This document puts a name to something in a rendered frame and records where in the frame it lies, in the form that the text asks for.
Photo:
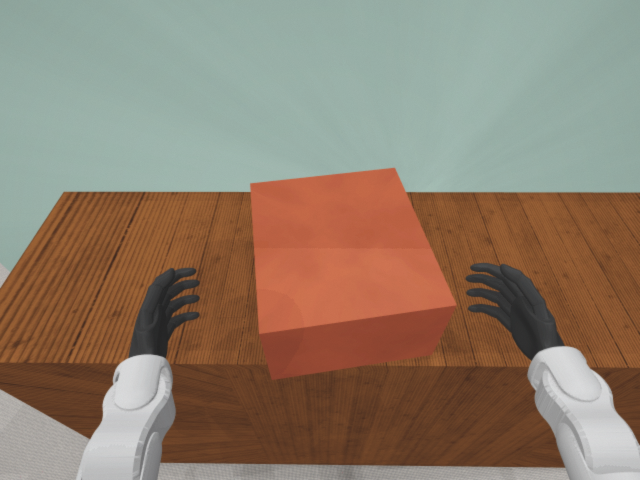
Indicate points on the carton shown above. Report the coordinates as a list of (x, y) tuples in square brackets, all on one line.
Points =
[(345, 276)]

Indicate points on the right robot forearm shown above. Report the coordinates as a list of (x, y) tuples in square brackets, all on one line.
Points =
[(594, 442)]

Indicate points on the robot left hand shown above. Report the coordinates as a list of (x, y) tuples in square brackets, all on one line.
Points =
[(155, 324)]

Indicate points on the pedestal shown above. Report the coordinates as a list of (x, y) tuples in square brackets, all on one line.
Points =
[(69, 306)]

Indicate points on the robot right hand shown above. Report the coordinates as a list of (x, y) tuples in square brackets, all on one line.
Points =
[(522, 310)]

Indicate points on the left robot forearm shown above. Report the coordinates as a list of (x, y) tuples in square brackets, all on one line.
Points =
[(138, 410)]

